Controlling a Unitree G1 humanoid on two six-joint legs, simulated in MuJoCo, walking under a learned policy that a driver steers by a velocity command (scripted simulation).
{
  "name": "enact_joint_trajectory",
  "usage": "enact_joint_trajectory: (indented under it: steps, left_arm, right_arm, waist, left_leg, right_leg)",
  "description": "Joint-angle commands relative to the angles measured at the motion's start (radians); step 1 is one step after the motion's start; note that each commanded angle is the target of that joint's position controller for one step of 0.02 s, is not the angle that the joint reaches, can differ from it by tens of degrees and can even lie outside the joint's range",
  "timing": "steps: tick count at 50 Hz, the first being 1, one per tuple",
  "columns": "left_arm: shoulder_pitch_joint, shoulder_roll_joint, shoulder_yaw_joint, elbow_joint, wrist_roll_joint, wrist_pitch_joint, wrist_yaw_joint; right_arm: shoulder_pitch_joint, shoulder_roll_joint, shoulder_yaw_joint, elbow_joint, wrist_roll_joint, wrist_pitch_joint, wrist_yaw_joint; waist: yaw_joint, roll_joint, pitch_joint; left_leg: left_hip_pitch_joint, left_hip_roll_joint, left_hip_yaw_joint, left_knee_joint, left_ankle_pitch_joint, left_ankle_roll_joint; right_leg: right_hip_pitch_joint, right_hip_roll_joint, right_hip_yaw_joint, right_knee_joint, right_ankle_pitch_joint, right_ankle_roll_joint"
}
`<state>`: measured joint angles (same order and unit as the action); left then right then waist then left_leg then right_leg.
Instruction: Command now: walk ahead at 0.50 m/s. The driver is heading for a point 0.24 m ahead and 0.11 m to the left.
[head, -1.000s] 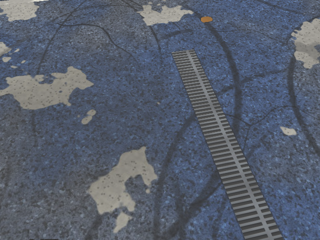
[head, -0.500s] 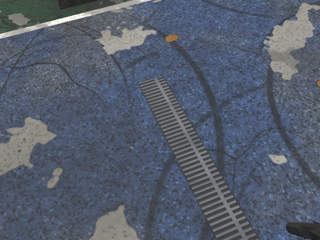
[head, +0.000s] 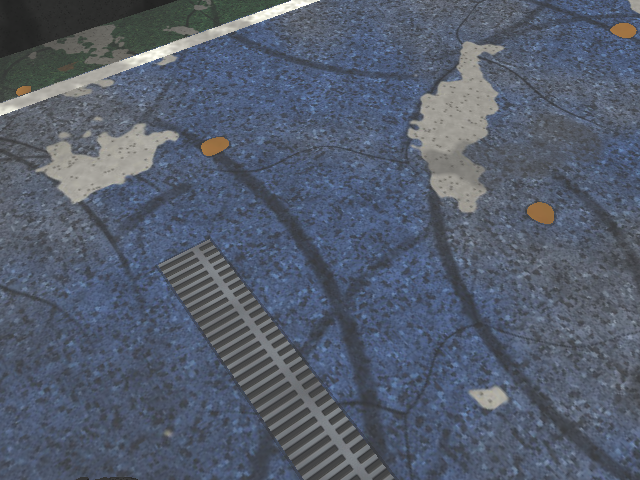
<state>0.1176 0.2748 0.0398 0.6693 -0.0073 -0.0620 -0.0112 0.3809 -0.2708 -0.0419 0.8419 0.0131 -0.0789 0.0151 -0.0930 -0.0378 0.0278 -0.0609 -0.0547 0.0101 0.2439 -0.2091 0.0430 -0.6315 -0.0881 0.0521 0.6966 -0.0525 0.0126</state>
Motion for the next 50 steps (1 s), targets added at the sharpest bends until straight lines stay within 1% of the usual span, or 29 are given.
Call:
enact_joint_trajectory:
  steps: [1,2,3,5,6,7,8,9,10,11,12,13,14,15,16,18,20,22,24,25,26,27,28,29,30,33,37,42,50]
  left_arm:
    - [-0.121,0.045,0.007,-0.092,-0.007,-0.022,-0.012]
    - [-0.144,0.05,0.009,-0.102,-0.009,-0.026,-0.017]
    - [-0.149,0.057,0.012,-0.106,-0.007,-0.03,-0.021]
    - [-0.108,0.084,0.024,-0.095,0.004,-0.038,-0.027]
    - [-0.026,0.103,0.036,-0.068,0.013,-0.041,-0.024]
    - [0.08,0.142,0.051,-0.035,0.025,-0.043,-0.018]
    - [0.221,0.212,0.064,-0.014,0.047,-0.04,-0.006]
    - [0.23,0.237,0.063,-0.007,0.043,-0.024,-0.008]
    - [0.242,0.171,0.053,-0.004,0.02,-0.008,-0.013]
    - [0.171,0.138,0.039,-0.004,0.01,-0.005,-0.013]
    - [0.095,0.109,0.028,-0.003,0.01,-0.004,-0.012]
    - [0.04,0.079,0.017,-0.002,0.013,-0.005,-0.015]
    - [0.003,0.072,0.015,0.006,0.025,-0.007,-0.016]
    - [-0.024,0.069,0.015,0.015,0.035,-0.011,-0.018]
    - [-0.046,0.073,0.016,0.023,0.04,-0.014,-0.018]
    - [-0.06,0.088,0.019,0.046,0.039,-0.013,-0.012]
    - [-0.042,0.104,0.022,0.075,0.034,-0.003,-0.005]
    - [-0.041,0.105,0.018,0.097,0.029,0.009,-0.001]
    - [-0.046,0.083,0.006,0.114,0.02,0.017,-0.001]
    - [-0.014,0.059,-0.004,0.134,0.021,0.018,-0.001]
    - [0.026,0.051,-0.008,0.147,0.032,0.018,-0.002]
    - [0.083,0.059,-0.002,0.158,0.028,0.02,0.001]
    - [0.044,0.08,0.0,0.166,0.029,0.027,0.009]
    - [0.023,0.081,0.002,0.165,0.024,0.032,0.015]
    - [0.025,0.067,-0.001,0.174,0.023,0.039,0.021]
    - [0.045,0.073,0.001,0.206,0.024,0.045,0.025]
    - [0.034,0.073,0.003,0.242,0.014,0.049,0.026]
    - [0.029,0.075,0.004,0.288,0.011,0.062,0.032]
    - [0.02,0.082,0.004,0.345,0.009,0.07,0.039]
  right_arm:
    - [0.007,-0.178,-0.041,-0.041,0.011,-0.006,-0.006]
    - [0.022,-0.178,-0.04,-0.032,0.013,0.0,-0.007]
    - [0.018,-0.184,-0.042,-0.026,0.012,0.008,-0.011]
    - [0.008,-0.2,-0.048,-0.021,0.008,0.023,-0.019]
    - [-0.015,-0.202,-0.047,-0.026,0.009,0.027,-0.023]
    - [-0.014,-0.18,-0.038,-0.033,0.005,0.025,-0.025]
    - [-0.024,-0.122,-0.015,-0.071,-0.026,0.02,-0.028]
    - [0.172,-0.026,0.017,-0.044,-0.026,0.014,-0.02]
    - [0.162,-0.133,-0.009,-0.01,-0.005,0.016,-0.019]
    - [0.058,-0.168,-0.021,-0.033,0.013,0.021,-0.02]
    - [-0.003,-0.152,-0.019,-0.044,0.006,0.03,-0.028]
    - [-0.031,-0.145,-0.023,-0.048,-0.008,0.044,-0.035]
    - [-0.015,-0.123,-0.021,-0.045,-0.011,0.061,-0.039]
    - [0.004,-0.098,-0.017,-0.036,-0.012,0.075,-0.043]
    - [0.017,-0.08,-0.013,-0.031,-0.013,0.083,-0.047]
    - [-0.013,-0.066,-0.006,-0.034,-0.022,0.09,-0.053]
    - [-0.053,-0.08,-0.009,-0.037,-0.022,0.099,-0.054]
    - [-0.089,-0.091,-0.013,-0.04,-0.022,0.107,-0.053]
    - [-0.114,-0.087,-0.013,-0.042,-0.034,0.106,-0.051]
    - [-0.132,-0.098,-0.013,-0.052,-0.044,0.104,-0.053]
    - [-0.145,-0.137,-0.017,-0.065,-0.042,0.1,-0.058]
    - [-0.179,-0.196,-0.034,-0.052,-0.027,0.1,-0.059]
    - [-0.183,-0.143,-0.028,-0.048,-0.025,0.096,-0.051]
    - [-0.185,-0.103,-0.016,-0.039,-0.033,0.088,-0.048]
    - [-0.199,-0.092,-0.012,-0.034,-0.035,0.081,-0.045]
    - [-0.189,-0.093,-0.011,-0.011,-0.025,0.063,-0.044]
    - [-0.188,-0.098,-0.01,0.019,-0.02,0.064,-0.047]
    - [-0.193,-0.095,-0.008,0.056,-0.018,0.069,-0.05]
    - [-0.194,-0.085,-0.006,0.111,-0.019,0.076,-0.054]
  waist:
    - [-0.002,0.109,0.022]
    - [-0.001,0.109,0.031]
    - [0.01,0.115,0.038]
    - [0.045,0.132,0.002]
    - [0.095,0.13,-0.051]
    - [0.144,0.113,-0.133]
    - [0.188,-0.013,-0.291]
    - [0.117,-0.262,-0.44]
    - [0.159,-0.157,-0.454]
    - [0.151,-0.104,-0.297]
    - [0.124,-0.036,-0.222]
    - [0.098,-0.018,-0.165]
    - [0.061,-0.046,-0.148]
    - [0.041,-0.069,-0.145]
    - [0.028,-0.081,-0.144]
    - [0.032,-0.081,-0.151]
    - [0.053,-0.076,-0.157]
    - [0.06,-0.065,-0.124]
    - [0.049,-0.043,-0.075]
    - [0.052,-0.019,-0.048]
    - [0.079,0.038,-0.037]
    - [0.134,0.156,-0.017]
    - [0.096,0.142,-0.007]
    - [0.095,0.134,-0.007]
    - [0.101,0.14,-0.011]
    - [0.097,0.112,-0.048]
    - [0.092,0.075,-0.064]
    - [0.093,0.045,-0.057]
    - [0.095,0.039,-0.038]
  left_leg:
    - [-0.052,0.251,-0.145,-0.085,0.227,0.154]
    - [-0.033,0.262,-0.16,-0.07,0.228,0.15]
    - [-0.001,0.271,-0.162,-0.042,0.288,0.138]
    - [0.052,0.271,-0.153,0.052,0.452,0.102]
    - [0.045,0.241,-0.128,0.148,0.584,0.075]
    - [-0.005,0.188,-0.096,0.288,0.606,0.037]
    - [-0.187,0.118,-0.058,0.56,0.294,-0.014]
    - [-0.47,-0.003,-0.064,0.882,-0.459,-0.076]
    - [-0.501,0.021,-0.164,0.973,-0.474,-0.081]
    - [-0.566,0.059,-0.135,0.987,-0.427,-0.083]
    - [-0.559,0.1,-0.104,0.938,-0.357,-0.092]
    - [-0.516,0.128,-0.097,0.88,-0.309,-0.103]
    - [-0.415,0.149,-0.1,0.82,-0.26,-0.11]
    - [-0.338,0.143,-0.083,0.767,-0.227,-0.119]
    - [-0.282,0.138,-0.07,0.701,-0.212,-0.126]
    - [-0.215,0.133,-0.059,0.566,-0.151,-0.124]
    - [-0.172,0.128,-0.055,0.479,-0.06,-0.115]
    - [-0.134,0.124,-0.051,0.4,-0.012,-0.098]
    - [-0.065,0.113,-0.04,0.266,0.059,-0.07]
    - [-0.04,0.14,-0.073,0.198,0.117,-0.054]
    - [-0.022,0.195,-0.124,0.173,0.194,-0.031]
    - [-0.096,0.186,-0.113,0.191,0.056,-0.005]
    - [-0.179,0.155,-0.101,0.164,-0.068,-0.011]
    - [-0.206,0.148,-0.098,0.149,-0.075,-0.027]
    - [-0.206,0.142,-0.092,0.149,-0.016,-0.041]
    - [-0.154,0.133,-0.077,0.183,0.129,-0.052]
    - [-0.129,0.126,-0.068,0.197,0.205,-0.046]
    - [-0.124,0.116,-0.057,0.193,0.218,-0.043]
    - [-0.119,0.102,-0.042,0.175,0.186,-0.046]
  right_leg:
    - [0.075,0.031,-0.03,-0.105,0.101,0.002]
    - [0.077,0.038,-0.024,-0.131,0.089,-0.004]
    - [0.079,0.047,-0.021,-0.162,0.071,-0.015]
    - [0.157,0.069,-0.028,-0.212,0.048,-0.043]
    - [0.284,0.094,-0.05,-0.253,0.094,-0.065]
    - [0.466,0.077,-0.049,-0.273,0.222,-0.096]
    - [0.759,-0.117,0.137,-0.194,0.578,-0.159]
    - [1.029,-0.357,0.437,-0.172,0.746,-0.344]
    - [0.953,-0.314,0.466,-0.227,0.588,-0.337]
    - [0.838,-0.263,0.339,-0.256,0.533,-0.298]
    - [0.718,-0.215,0.271,-0.288,0.511,-0.269]
    - [0.598,-0.185,0.218,-0.321,0.5,-0.258]
    - [0.484,-0.16,0.172,-0.356,0.487,-0.246]
    - [0.41,-0.139,0.134,-0.381,0.485,-0.248]
    - [0.363,-0.125,0.097,-0.394,0.49,-0.252]
    - [0.331,-0.111,0.063,-0.405,0.438,-0.252]
    - [0.331,-0.115,0.072,-0.424,0.272,-0.247]
    - [0.302,-0.109,0.089,-0.44,0.023,-0.23]
    - [0.252,-0.071,0.092,-0.437,-0.239,-0.179]
    - [0.235,-0.042,0.09,-0.425,-0.322,-0.135]
    - [0.221,0.003,0.07,-0.386,-0.376,-0.093]
    - [0.245,0.064,0.011,-0.382,-0.356,-0.063]
    - [0.325,0.076,-0.017,-0.346,-0.305,-0.045]
    - [0.359,0.072,-0.021,-0.327,-0.264,-0.046]
    - [0.38,0.067,-0.02,-0.316,-0.219,-0.052]
    - [0.417,0.063,-0.023,-0.294,-0.084,-0.059]
    - [0.453,0.059,-0.025,-0.277,0.018,-0.057]
    - [0.478,0.058,-0.027,-0.275,0.052,-0.053]
    - [0.481,0.054,-0.026,-0.286,0.033,-0.05]
